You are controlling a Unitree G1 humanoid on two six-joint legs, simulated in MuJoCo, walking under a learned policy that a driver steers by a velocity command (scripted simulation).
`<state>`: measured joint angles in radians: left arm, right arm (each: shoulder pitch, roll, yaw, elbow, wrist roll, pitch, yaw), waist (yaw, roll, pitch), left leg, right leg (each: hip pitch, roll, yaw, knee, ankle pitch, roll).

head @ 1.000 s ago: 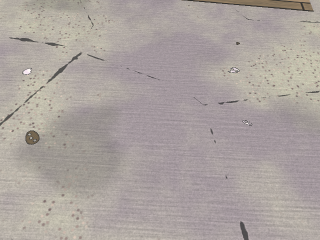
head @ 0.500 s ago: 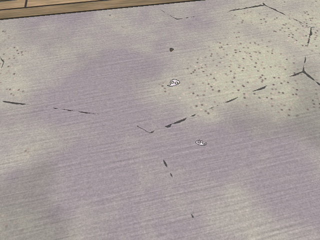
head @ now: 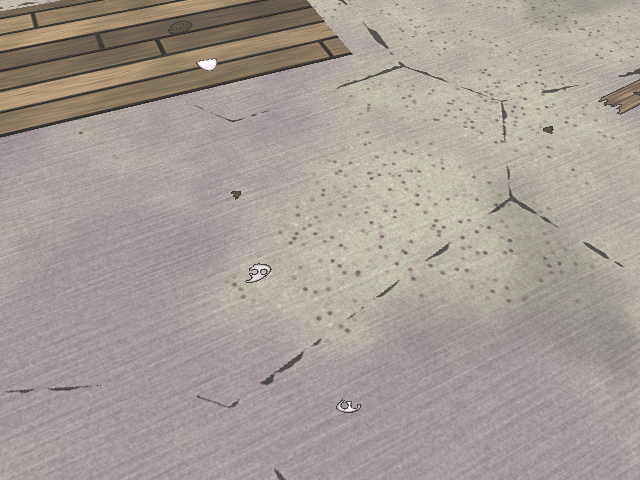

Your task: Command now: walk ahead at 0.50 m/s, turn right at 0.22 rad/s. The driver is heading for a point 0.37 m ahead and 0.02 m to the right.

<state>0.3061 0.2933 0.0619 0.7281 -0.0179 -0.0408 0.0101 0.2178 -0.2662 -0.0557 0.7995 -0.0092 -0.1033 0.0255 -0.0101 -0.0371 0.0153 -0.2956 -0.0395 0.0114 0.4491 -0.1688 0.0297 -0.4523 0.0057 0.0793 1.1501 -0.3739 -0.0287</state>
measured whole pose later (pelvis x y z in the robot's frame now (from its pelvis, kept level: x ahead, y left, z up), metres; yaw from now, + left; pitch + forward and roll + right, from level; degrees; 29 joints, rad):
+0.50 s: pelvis +0.24 -0.06 +0.00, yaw -1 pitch +2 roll +0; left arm 0.13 0.25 0.04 0.71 0.02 -0.05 -0.03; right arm 0.25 -0.31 -0.04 0.87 0.01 -0.03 -0.01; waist -0.02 0.03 0.05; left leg -0.43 0.05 -0.03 1.05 -0.48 -0.06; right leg -0.36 0.02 -0.03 0.45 -0.11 -0.05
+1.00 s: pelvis +0.32 -0.04 +0.00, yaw -1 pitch -1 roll -1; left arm 0.18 0.24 0.03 0.95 0.01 0.00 0.02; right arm 0.15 -0.24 -0.02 0.94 0.00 -0.01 -0.02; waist 0.00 0.00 0.03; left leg -0.23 0.02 -0.01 0.50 -0.25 -0.02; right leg -0.18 0.01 -0.02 0.47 -0.27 -0.01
